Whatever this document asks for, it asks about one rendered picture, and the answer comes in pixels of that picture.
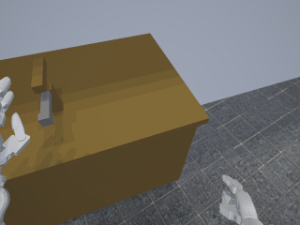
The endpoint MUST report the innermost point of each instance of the counter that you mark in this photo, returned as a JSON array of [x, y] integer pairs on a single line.
[[123, 123]]

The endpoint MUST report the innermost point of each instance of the right robot hand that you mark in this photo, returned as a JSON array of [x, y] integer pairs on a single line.
[[236, 207]]

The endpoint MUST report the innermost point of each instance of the robot left forearm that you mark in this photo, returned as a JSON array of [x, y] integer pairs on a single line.
[[4, 198]]

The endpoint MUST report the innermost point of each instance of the left robot hand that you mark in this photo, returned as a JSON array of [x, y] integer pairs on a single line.
[[15, 143]]

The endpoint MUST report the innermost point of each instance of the tap lever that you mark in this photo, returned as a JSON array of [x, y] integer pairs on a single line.
[[45, 117]]

